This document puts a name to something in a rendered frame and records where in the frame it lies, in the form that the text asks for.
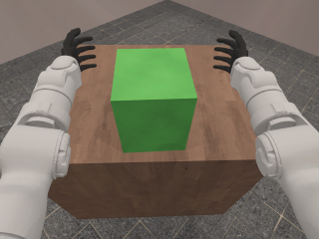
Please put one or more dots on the pedestal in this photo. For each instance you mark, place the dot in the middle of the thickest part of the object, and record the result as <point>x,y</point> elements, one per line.
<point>216,168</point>

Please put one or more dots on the carton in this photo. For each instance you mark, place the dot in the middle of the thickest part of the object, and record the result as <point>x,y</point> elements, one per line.
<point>153,99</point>

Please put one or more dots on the left robot hand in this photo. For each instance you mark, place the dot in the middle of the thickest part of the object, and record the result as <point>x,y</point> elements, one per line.
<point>70,48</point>

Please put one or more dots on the left robot upper arm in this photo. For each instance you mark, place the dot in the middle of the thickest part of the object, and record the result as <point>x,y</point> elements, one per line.
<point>33,156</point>

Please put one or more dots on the right robot hand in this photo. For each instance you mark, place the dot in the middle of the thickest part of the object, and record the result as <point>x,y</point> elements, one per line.
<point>239,50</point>

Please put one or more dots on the robot right forearm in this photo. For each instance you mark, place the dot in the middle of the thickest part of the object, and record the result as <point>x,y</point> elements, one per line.
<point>265,101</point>

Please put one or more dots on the robot left forearm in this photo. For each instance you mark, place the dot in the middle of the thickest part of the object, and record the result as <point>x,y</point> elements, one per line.
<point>52,98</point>

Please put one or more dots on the right robot upper arm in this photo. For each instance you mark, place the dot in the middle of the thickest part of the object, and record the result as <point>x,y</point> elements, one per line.
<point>290,156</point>

